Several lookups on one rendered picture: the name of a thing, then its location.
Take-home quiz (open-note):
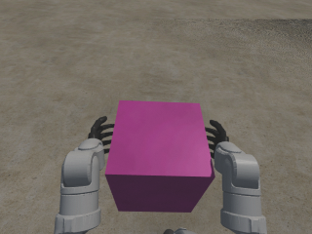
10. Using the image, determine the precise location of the robot left hand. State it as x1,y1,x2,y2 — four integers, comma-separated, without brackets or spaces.
88,116,115,154

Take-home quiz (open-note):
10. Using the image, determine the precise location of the right robot forearm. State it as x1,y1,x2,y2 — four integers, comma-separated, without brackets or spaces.
214,141,267,234

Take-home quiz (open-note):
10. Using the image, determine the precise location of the carton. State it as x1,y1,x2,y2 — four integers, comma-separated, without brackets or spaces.
105,100,215,213

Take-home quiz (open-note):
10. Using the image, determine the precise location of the robot right hand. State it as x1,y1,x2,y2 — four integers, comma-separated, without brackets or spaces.
205,120,229,159

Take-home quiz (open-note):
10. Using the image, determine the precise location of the left robot forearm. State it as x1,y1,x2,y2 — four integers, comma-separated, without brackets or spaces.
54,138,105,234

